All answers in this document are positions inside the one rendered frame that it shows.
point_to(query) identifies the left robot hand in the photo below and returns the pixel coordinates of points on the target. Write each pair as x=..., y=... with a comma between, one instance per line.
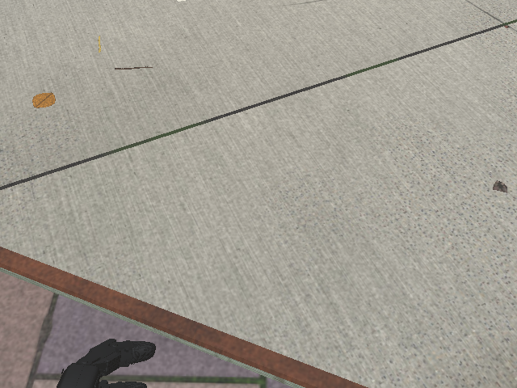
x=102, y=360

